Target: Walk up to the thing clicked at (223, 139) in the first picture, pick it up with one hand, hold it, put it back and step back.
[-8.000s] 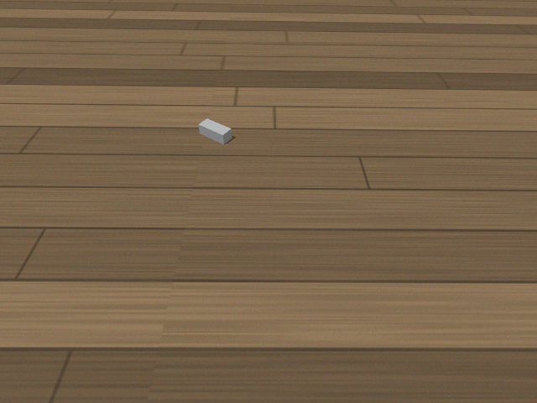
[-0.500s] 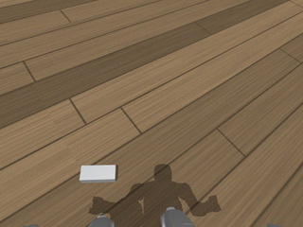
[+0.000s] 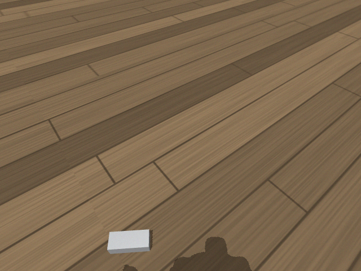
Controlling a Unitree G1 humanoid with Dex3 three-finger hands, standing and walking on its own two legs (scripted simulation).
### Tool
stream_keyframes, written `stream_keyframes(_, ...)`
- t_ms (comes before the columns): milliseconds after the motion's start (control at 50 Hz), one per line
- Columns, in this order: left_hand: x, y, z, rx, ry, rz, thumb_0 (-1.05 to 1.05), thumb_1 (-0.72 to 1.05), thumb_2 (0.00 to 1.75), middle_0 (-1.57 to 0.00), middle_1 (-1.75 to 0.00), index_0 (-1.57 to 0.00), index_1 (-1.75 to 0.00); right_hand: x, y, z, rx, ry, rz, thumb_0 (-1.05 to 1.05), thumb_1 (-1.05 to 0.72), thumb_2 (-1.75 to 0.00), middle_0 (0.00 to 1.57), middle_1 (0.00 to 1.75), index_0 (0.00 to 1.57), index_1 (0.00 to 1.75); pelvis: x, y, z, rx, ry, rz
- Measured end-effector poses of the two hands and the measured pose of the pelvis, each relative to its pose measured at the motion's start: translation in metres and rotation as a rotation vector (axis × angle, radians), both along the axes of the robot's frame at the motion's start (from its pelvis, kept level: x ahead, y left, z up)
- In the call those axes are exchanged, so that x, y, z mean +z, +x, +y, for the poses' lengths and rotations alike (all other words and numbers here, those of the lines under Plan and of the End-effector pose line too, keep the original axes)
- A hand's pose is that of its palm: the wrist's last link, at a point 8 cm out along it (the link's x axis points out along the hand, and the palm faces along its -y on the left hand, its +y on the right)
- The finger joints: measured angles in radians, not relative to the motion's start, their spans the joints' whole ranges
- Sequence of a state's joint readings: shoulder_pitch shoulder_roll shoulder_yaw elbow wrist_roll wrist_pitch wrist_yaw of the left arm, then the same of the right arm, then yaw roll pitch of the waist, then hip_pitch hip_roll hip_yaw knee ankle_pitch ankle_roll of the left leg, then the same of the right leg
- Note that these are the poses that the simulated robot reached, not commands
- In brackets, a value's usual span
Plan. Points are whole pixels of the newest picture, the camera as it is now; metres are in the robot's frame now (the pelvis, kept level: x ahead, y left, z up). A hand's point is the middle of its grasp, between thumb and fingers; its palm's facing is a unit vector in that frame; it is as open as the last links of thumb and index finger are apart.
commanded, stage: walk up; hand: left
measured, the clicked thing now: (129, 241) +0.44 +0.23 -0.73
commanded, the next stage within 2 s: none
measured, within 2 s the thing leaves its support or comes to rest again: neither
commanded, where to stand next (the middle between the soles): +0.08 -0.03 m, yaw +2 degrees
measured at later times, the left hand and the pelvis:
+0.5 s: hand out of the picture +0.12 +0.28 -0.13, palm faces +0.04 -0.93 -0.37, open 7.4 cm; pelvis +0.03 -0.01 +0.01, yaw +4 degrees
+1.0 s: hand out of the picture +0.05 +0.32 -0.16, palm faces +0.17 -0.87 -0.47, open 7.4 cm; pelvis -0.03 +0.01 -0.04, yaw +7 degrees
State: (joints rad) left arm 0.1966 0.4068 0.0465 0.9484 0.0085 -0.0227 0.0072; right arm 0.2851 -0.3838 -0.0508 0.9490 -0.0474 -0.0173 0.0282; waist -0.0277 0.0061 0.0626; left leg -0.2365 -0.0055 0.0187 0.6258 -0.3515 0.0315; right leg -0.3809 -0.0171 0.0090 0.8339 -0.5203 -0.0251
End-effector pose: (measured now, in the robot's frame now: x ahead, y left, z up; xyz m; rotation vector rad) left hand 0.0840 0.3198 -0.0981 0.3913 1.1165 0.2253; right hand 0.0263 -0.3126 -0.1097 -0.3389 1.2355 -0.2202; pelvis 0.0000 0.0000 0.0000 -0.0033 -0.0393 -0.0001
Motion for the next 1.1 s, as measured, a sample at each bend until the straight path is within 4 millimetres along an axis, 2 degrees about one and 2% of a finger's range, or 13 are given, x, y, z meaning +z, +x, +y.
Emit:
stream_keyframes(80, -0.001, 0.0, 0.0, 0.013, 0.009, -0.006, 0.01, 0.9, 0.89, -0.2, -0.3, -0.21, -0.3, -0.001, 0.003, -0.007, -0.001, -0.007, 0.029, 0.0, -0.9, -0.9, 0.21, 0.3, 0.21, 0.3, -0.001, 0.001, -0.005, 0.009, 0.002, -0.007)
stream_keyframes(140, -0.003, -0.003, -0.007, 0.026, 0.007, -0.004, 0.01, 0.9, 0.89, -0.2, -0.3, -0.21, -0.3, -0.007, 0.013, -0.011, -0.007, -0.009, 0.033, 0.0, -0.9, -0.9, 0.21, 0.3, 0.21, 0.3, -0.003, -0.002, -0.007, 0.023, -0.014, -0.019)
stream_keyframes(280, -0.005, -0.008, -0.008, 0.015, -0.048, -0.014, 0.01, 0.9, 0.89, -0.2, -0.31, -0.21, -0.3, -0.003, 0.039, 0.002, 0.059, 0.013, -0.043, 0.0, -0.9, -0.9, 0.21, 0.3, 0.21, 0.3, -0.003, -0.002, 0.004, 0.065, 0.019, -0.01)
stream_keyframes(400, 0.003, 0.005, 0.002, 0.035, -0.065, -0.02, 0.01, 0.9, 0.89, -0.2, -0.31, -0.21, -0.3, 0.013, 0.019, 0.002, 0.056, -0.025, -0.023, 0.0, -0.9, -0.9, 0.21, 0.3, 0.21, 0.3, 0.006, 0.018, 0.008, 0.093, 0.013, -0.017)
stream_keyframes(520, 0.002, 0.029, 0.005, 0.054, -0.045, -0.022, 0.01, 0.9, 0.89, -0.2, -0.3, -0.21, -0.3, 0.023, 0.009, -0.02, 0.032, -0.072, 0.063, 0.0, -0.9, -0.9, 0.21, 0.3, 0.21, 0.3, 0.006, 0.037, -0.008, 0.076, 0.021, -0.04)
stream_keyframes(580, -0.007, 0.041, -0.006, 0.074, -0.028, -0.017, 0.01, 0.9, 0.89, -0.2, -0.3, -0.2, -0.3, 0.01, 0.022, -0.036, 0.011, -0.08, 0.093, 0.0, -0.9, -0.9, 0.21, 0.3, 0.21, 0.3, -0.004, 0.046, -0.018, 0.073, 0.017, -0.046)
stream_keyframes(640, -0.018, 0.046, -0.02, 0.085, -0.005, -0.006, 0.01, 0.9, 0.89, -0.2, -0.3, -0.2, -0.3, -0.013, 0.048, -0.047, 0.002, -0.07, 0.094, 0.0, -0.9, -0.9, 0.21, 0.3, 0.21, 0.3, -0.018, 0.048, -0.026, 0.068, 0.0, -0.045)
stream_keyframes(720, -0.02, 0.04, -0.035, 0.068, -0.003, -0.002, 0.01, 0.9, 0.89, -0.2, -0.3, -0.21, -0.3, -0.031, 0.079, -0.04, 0.055, -0.046, 0.061, 0.0, -0.9, -0.9, 0.2, 0.3, 0.21, 0.3, -0.022, 0.03, -0.025, 0.094, 0.001, -0.043)
stream_keyframes(800, -0.018, 0.025, -0.03, 0.093, 0.02, -0.029, 0.01, 0.9, 0.89, -0.21, -0.31, -0.21, -0.3, -0.041, 0.092, -0.028, 0.119, -0.019, 0.034, 0.0, -0.9, -0.9, 0.2, 0.3, 0.21, 0.3, -0.027, 0.011, -0.019, 0.119, 0.002, -0.032)
stream_keyframes(880, -0.019, -0.001, -0.007, 0.128, 0.057, -0.06, 0.01, 0.9, 0.89, -0.21, -0.31, -0.21, -0.3, -0.046, 0.084, -0.014, 0.151, -0.006, 0.027, 0.0, -0.9, -0.9, 0.2, 0.3, 0.21, 0.3, -0.036, -0.005, -0.009, 0.144, -0.002, -0.032)
stream_keyframes(960, -0.026, -0.03, 0.026, 0.169, 0.068, -0.075, 0.01, 0.9, 0.89, -0.21, -0.31, -0.21, -0.3, -0.039, 0.053, 0.002, 0.148, -0.017, 0.025, 0.0, -0.9, -0.9, 0.21, 0.3, 0.21, 0.3, -0.041, -0.024, 0.006, 0.142, 0.039, -0.051)
stream_keyframes(1040, -0.019, -0.064, 0.042, 0.203, 0.046, -0.01, 0.01, 0.9, 0.89, -0.2, -0.31, -0.21, -0.3, -0.019, 0.009, 0.012, 0.108, -0.039, 0.05, 0.0, -0.9, -0.9, 0.21, 0.3, 0.21, 0.3, -0.024, -0.032, 0.019, 0.152, -0.031, -0.045)
stream_keyframes(1100, -0.014, -0.086, 0.048, 0.224, 0.019, 0.029, 0.01, 0.9, 0.89, -0.2, -0.3, -0.21, -0.3, 0.002, -0.011, 0.017, 0.099, -0.058, 0.078, 0.0, -0.9, -0.9, 0.21, 0.3, 0.21, 0.3, -0.008, -0.034, 0.018, 0.149, -0.024, -0.021)
